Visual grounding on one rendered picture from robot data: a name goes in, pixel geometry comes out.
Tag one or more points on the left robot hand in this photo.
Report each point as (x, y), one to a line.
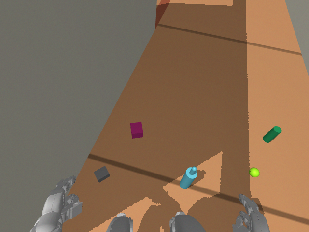
(69, 207)

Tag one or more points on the left robot arm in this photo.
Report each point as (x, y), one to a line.
(49, 222)

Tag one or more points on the right robot hand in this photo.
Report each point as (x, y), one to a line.
(255, 221)

